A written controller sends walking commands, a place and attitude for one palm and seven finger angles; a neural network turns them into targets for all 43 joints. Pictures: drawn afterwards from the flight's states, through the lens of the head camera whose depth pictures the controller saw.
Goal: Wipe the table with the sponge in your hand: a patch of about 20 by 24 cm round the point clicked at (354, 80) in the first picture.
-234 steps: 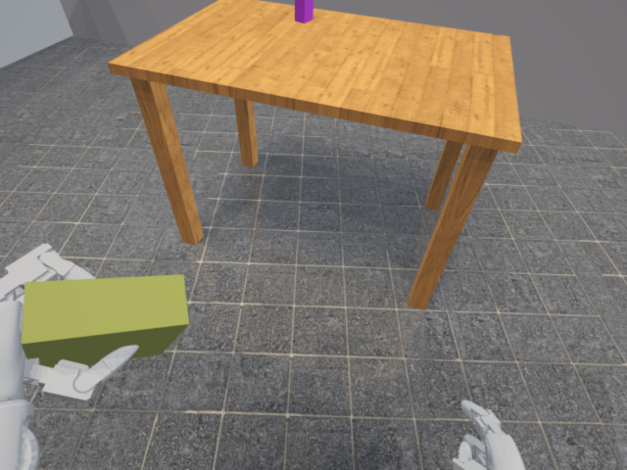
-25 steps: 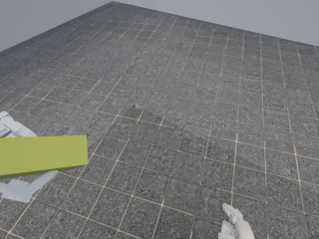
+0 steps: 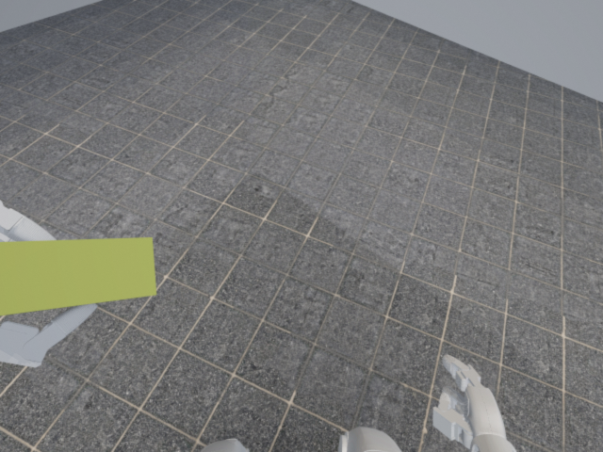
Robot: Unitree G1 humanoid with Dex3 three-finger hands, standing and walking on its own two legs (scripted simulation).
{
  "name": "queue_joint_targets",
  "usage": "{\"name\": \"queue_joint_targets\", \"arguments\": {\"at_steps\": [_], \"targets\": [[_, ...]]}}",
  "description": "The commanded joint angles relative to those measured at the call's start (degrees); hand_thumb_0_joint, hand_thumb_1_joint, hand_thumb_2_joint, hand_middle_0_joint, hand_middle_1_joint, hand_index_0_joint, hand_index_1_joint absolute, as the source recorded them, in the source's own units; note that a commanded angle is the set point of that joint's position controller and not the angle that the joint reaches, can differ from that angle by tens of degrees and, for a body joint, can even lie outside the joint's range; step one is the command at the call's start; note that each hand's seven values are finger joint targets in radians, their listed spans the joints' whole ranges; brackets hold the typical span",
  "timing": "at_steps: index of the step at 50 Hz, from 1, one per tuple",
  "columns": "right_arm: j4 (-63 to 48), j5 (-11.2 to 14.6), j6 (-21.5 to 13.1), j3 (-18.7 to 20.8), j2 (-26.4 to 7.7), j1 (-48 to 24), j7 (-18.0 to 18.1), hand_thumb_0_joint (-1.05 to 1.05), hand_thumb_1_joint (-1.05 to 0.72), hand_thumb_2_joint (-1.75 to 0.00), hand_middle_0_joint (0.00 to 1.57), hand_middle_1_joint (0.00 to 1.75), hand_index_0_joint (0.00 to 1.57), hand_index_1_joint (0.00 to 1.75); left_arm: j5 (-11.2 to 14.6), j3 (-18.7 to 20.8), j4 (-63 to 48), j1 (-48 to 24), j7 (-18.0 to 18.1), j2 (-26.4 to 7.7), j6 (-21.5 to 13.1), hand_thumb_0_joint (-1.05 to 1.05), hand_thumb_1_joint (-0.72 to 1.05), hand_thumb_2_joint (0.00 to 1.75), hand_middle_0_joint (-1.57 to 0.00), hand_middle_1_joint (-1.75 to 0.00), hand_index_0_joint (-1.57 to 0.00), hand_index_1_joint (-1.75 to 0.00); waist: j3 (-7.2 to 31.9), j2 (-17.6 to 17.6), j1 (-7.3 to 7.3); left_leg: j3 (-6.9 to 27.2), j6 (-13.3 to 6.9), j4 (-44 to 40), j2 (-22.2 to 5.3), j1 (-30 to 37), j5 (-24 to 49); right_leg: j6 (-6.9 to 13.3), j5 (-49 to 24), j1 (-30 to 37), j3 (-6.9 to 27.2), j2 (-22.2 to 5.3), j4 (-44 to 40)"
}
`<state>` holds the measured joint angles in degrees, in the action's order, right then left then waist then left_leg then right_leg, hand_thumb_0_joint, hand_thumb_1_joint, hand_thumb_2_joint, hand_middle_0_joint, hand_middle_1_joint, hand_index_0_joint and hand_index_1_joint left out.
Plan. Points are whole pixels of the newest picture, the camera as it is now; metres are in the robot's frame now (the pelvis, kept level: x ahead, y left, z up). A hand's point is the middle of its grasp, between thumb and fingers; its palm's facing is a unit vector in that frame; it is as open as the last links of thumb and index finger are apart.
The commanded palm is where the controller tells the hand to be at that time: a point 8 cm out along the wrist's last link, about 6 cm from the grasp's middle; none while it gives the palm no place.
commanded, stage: turn to face it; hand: left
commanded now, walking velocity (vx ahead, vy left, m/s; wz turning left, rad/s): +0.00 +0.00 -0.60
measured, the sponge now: (83, 277) +0.24 +0.21 +0.17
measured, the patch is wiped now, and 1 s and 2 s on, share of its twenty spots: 0.00 0.00 0.00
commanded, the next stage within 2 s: none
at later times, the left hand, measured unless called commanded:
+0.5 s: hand (258, 244) +0.28 +0.06 +0.18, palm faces +0.15 -0.86 -0.49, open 9.1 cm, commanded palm +0.23 +0.14 +0.19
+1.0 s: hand (374, 298) +0.23 -0.04 +0.19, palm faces -0.07 -0.86 -0.51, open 9.1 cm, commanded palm +0.20 +0.03 +0.19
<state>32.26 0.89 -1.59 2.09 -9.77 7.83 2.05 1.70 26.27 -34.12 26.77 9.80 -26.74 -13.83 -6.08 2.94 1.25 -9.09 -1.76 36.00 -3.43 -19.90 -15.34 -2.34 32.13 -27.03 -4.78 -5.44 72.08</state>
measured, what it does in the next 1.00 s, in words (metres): steps to the right, turning right: right foot, then left foot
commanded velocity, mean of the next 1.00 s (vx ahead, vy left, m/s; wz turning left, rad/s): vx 0.00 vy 0.00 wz -0.60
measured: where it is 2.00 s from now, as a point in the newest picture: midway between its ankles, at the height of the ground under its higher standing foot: outside the picture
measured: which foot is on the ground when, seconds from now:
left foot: down 0.00-0.30, up 0.32-0.86, down 0.88-1.00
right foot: up 0.00-0.26, down 0.28-0.86, up 0.88-1.00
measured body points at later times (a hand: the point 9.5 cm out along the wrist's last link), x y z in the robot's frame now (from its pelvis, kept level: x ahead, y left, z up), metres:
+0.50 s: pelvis +0.01 -0.10 +0.01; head +0.06 -0.14 +0.45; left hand +0.27 +0.11 +0.21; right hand +0.16 -0.38 -0.09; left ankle -0.01 +0.08 -0.61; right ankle +0.08 -0.13 -0.72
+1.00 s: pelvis -0.07 -0.14 +0.00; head -0.06 -0.17 +0.45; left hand +0.23 +0.01 +0.21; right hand -0.02 -0.41 -0.10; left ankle +0.01 +0.01 -0.72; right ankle -0.07 -0.23 -0.65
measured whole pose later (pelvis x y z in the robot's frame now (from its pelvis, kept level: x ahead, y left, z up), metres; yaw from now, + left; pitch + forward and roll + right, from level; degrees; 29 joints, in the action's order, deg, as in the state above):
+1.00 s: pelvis -0.07 -0.14 +0.00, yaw -29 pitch -2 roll +3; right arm 30.4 -0.1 1.1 1.2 -9.9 9.7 -0.7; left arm 1.0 21.8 -29.7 24.2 5.0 -23.4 -11.6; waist -5.9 1.1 -1.8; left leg -8.7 4.0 33.5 -6.1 -13.7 -16.5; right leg -3.5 25.1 -35.0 2.9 3.8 68.5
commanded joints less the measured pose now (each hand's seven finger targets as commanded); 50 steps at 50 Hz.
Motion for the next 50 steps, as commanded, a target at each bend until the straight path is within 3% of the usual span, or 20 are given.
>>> {"name": "queue_joint_targets", "arguments": {"at_steps": [1, 5, 10, 13, 14, 15, 16, 17, 21, 26, 30, 33, 40, 42, 43, 44, 45, 46, 47, 50], "targets": [[-6.6, 0.2, -3.5, 1.8, -8.4, -0.3, -0.3, 0.00, -0.90, -0.90, 0.20, 0.30, 0.20, 0.30, 0.3, 3.1, -17.5, -1.4, -0.2, -5.3, -2.7, 0.00, 0.10, 1.30, -1.20, -1.60, -1.20, -1.60, 13.7, -17.0, -1.32, 8.4, -6.8, -13.5, -13.9, 15.1, 33.4, -0.3, -9.9, -6.3, 1.2, -0.5, -8.4], [-6.7, -0.6, -6.6, 0.0, -7.5, -0.1, -0.1, 0.00, -0.90, -0.90, 0.20, 0.30, 0.20, 0.30, 0.0, -0.9, -16.4, -4.0, -0.5, -2.8, -1.6, 0.00, 0.10, 1.30, -1.20, -1.60, -1.20, -1.60, 11.6, -20.3, -1.22, 3.9, -4.2, -18.2, -15.0, 7.0, 22.6, -0.7, -14.8, 3.7, -1.9, 1.9, -21.3], [-5.9, -0.9, -7.3, 0.3, -7.7, -0.2, 0.3, 0.00, -0.90, -0.90, 0.20, 0.30, 0.20, 0.30, -0.3, -0.2, -3.5, -7.6, -1.0, -2.5, 0.2, 0.00, 0.10, 1.30, -1.20, -1.60, -1.20, -1.60, 8.6, -14.7, -2.56, 2.4, -2.0, -14.0, -18.9, 5.7, 12.2, -1.3, -12.8, 7.4, -2.1, 2.8, -30.5], [-6.0, -0.3, -6.6, 0.1, -7.0, 0.3, 0.1, 0.00, -0.90, -0.90, 0.20, 0.30, 0.20, 0.30, -0.6, -1.4, 0.4, -10.9, -1.6, -2.0, 0.8, 0.00, 0.10, 1.30, -1.20, -1.60, -1.20, -1.60, 8.3, -7.4, -2.66, -0.7, 1.5, -0.1, -14.6, 4.4, 4.8, -0.5, -22.7, 13.3, -1.4, 3.1, -43.0], [-6.1, -0.2, -6.2, 0.0, -6.1, 0.7, 0.0, 0.00, -0.90, -0.90, 0.20, 0.30, 0.20, 0.30, -1.1, -1.6, 0.1, -13.3, -1.6, -3.5, 0.7, 0.00, 0.10, 1.30, -1.20, -1.60, -1.20, -1.60, 9.0, 3.5, -1.92, -2.3, 3.6, 11.8, -8.9, 2.1, -2.2, 2.6, -35.3, 14.4, 8.4, -2.7, -48.3], [-7.7, -0.4, -6.5, -0.7, -5.0, -1.8, 0.1, 0.00, -0.90, -0.90, 0.20, 0.30, 0.20, 0.30, -1.0, 0.1, 0.0, -13.2, -1.2, -6.0, 0.9, 0.00, 0.10, 1.30, -1.20, -1.60, -1.20, -1.60, 10.0, 16.2, -2.62, 0.3, 5.7, 24.9, -0.6, -10.9, -22.8, 8.8, -54.5, 20.2, 27.4, -13.1, -50.8], [-7.6, -0.3, -6.3, -0.6, -5.6, -3.0, 0.1, 0.00, -0.90, -0.90, 0.20, 0.30, 0.20, 0.30, -0.2, 0.2, 0.8, -12.3, -1.0, -4.5, 1.8, 0.00, 0.10, 1.30, -1.20, -1.60, -1.20, -1.60, 11.0, 14.9, -2.91, 7.1, 6.2, 32.5, -0.6, -10.4, -21.6, 9.7, -54.9, 17.1, 31.2, -16.2, -53.0], [-7.3, 0.0, -5.6, 0.4, -6.8, -2.6, -0.4, 0.00, -0.90, -0.90, 0.20, 0.30, 0.20, 0.30, 0.2, -0.5, -3.1, -12.8, -1.0, -4.6, 1.6, 0.00, 0.10, 1.30, -1.20, -1.60, -1.20, -1.60, 12.1, 12.5, -2.29, 9.9, 6.2, 35.2, -1.1, -8.4, -17.8, 7.1, -45.5, 15.6, 31.1, -14.3, -54.6], [-6.8, -0.4, -2.4, -1.3, -5.4, -4.5, -1.1, 0.00, -0.90, -0.90, 0.20, 0.30, 0.20, 0.30, 1.4, 3.9, -10.8, -2.5, -0.1, -6.6, -1.2, 0.00, 0.10, 1.30, -1.20, -1.60, -1.20, -1.60, 18.3, -1.8, -2.50, 10.7, 7.4, 39.1, -0.7, -14.9, -7.2, 8.1, -43.6, 26.4, 21.0, -8.7, -48.6], [-7.1, -0.6, -0.9, 1.3, -7.7, -4.5, -1.3, 0.00, -0.90, -0.90, 0.20, 0.30, 0.20, 0.30, 2.9, 8.7, -9.8, 5.3, 0.6, -8.5, -2.8, 0.00, 0.10, 1.30, -1.20, -1.60, -1.20, -1.60, 18.9, -1.8, -2.84, 11.8, 7.2, 36.8, 0.4, -16.3, -5.9, 3.9, -39.9, 27.4, 22.6, -6.6, -51.8], [-7.0, -0.2, 0.4, 2.3, -9.5, -3.0, -1.7, 0.00, -0.90, -0.90, 0.20, 0.30, 0.20, 0.30, 3.4, 7.7, -3.8, 5.8, 0.3, -6.1, -2.9, 0.00, 0.10, 1.30, -1.20, -1.60, -1.20, -1.60, 18.8, 0.0, -2.68, 12.0, 7.0, 33.3, 0.9, -16.1, -6.0, -1.9, -35.5, 27.5, 25.2, -5.5, -55.5], [-6.9, 0.2, 1.2, 2.5, -10.5, -3.0, -1.6, 0.00, -0.90, -0.90, 0.20, 0.30, 0.20, 0.30, 3.2, 5.3, 0.7, 5.0, -0.2, -4.4, -2.3, 0.00, 0.10, 1.30, -1.20, -1.60, -1.20, -1.60, 16.9, 2.8, -2.63, 10.8, 6.5, 27.0, 1.7, -12.7, -7.6, -2.5, -33.4, 25.4, 24.3, -2.9, -57.7], [-6.1, 0.0, 2.6, 3.0, -10.8, -1.1, -1.2, 0.00, -0.90, -0.90, 0.20, 0.30, 0.20, 0.30, 1.2, -0.2, -3.9, -6.9, -1.0, -4.4, -0.7, 0.00, 0.10, 1.30, -1.20, -1.60, -1.20, -1.60, 11.1, 8.0, -1.14, 0.0, 3.5, -2.9, 7.3, 13.0, -14.7, -10.7, -18.4, 7.3, 21.4, 4.9, -68.0], [-5.2, -0.7, 2.2, 3.0, -10.3, 0.7, -1.1, 0.00, -0.90, -0.90, 0.20, 0.30, 0.20, 0.30, 0.8, -0.2, -6.8, -10.4, -1.9, -6.3, -1.3, 0.00, 0.10, 1.30, -1.20, -1.60, -1.20, -1.60, 11.6, -3.0, 0.90, 2.6, -1.3, -18.9, 1.6, 25.3, -10.4, -11.8, -16.8, -2.6, 17.4, 9.0, -51.6], [-7.6, -2.4, 1.4, 2.4, -10.8, -2.8, -1.2, 0.00, -0.90, -0.90, 0.20, 0.30, 0.20, 0.30, 0.8, 0.3, -6.8, -8.4, -2.4, -6.0, -1.7, 0.00, 0.10, 1.30, -1.20, -1.60, -1.20, -1.60, 10.8, -23.7, -0.75, 17.5, -7.3, -25.7, -16.2, 21.5, -5.3, -9.0, -7.7, -7.5, 11.8, 14.2, -19.3], [-11.2, -3.9, -0.1, 1.3, -8.2, -5.6, -1.2, 0.00, -0.90, -0.90, 0.20, 0.30, 0.20, 0.30, -0.4, 2.1, -9.4, -7.9, -2.0, -6.9, -2.1, 0.00, 0.10, 1.30, -1.20, -1.60, -1.20, -1.60, 11.2, -24.3, -4.83, 27.5, -11.4, -21.2, -30.4, 4.2, 0.1, -2.8, -2.1, -3.0, 16.2, 6.8, 4.5], [-11.2, -2.6, -0.6, 1.3, -7.3, -5.2, -1.6, 0.00, -0.90, -0.90, 0.20, 0.30, 0.20, 0.30, -1.2, 3.9, -12.4, -9.1, -2.3, -8.7, -1.6, 0.00, 0.10, 1.30, -1.20, -1.60, -1.20, -1.60, 9.0, -17.8, -4.65, 19.2, -9.9, -22.8, -27.7, 0.8, 4.0, -0.5, -3.0, -2.5, 16.0, 6.1, 12.3], [-11.1, -1.6, 0.2, 3.1, -8.0, -4.1, -1.8, 0.00, -0.90, -0.90, 0.20, 0.30, 0.20, 0.30, -0.9, 7.5, -17.4, -12.6, -2.9, -12.8, -3.0, 0.00, 0.10, 1.30, -1.20, -1.60, -1.20, -1.60, 11.1, -16.9, -4.82, 13.8, -8.5, -20.6, -26.3, 1.3, 5.3, -0.2, -4.6, -2.7, 15.7, 4.6, 13.2], [-10.2, -0.8, 0.1, 3.1, -8.7, -3.1, -2.0, 0.00, -0.90, -0.90, 0.20, 0.30, 0.20, 0.30, 0.1, 6.7, -9.8, -3.7, -3.5, -9.3, -2.3, 0.00, 0.10, 1.30, -1.20, -1.60, -1.20, -1.60, 8.6, -17.5, -4.67, 9.3, -7.4, -18.3, -22.9, -0.1, 1.6, -0.5, -4.4, -5.8, 12.7, 4.1, 9.8], [-10.0, 0.7, -1.5, 2.0, -9.1, -0.9, -2.6, 0.00, -0.90, -0.90, 0.20, 0.30, 0.20, 0.30, 0.9, 4.0, -10.1, -3.3, -2.1, -5.4, -2.2, 0.00, 0.10, 1.30, -1.20, -1.60, -1.20, -1.60, 3.4, -16.5, -3.38, 3.6, -2.7, -14.6, -19.7, -4.3, 0.1, -1.4, -4.1, 3.6, 4.2, 2.2, -16.8]]}}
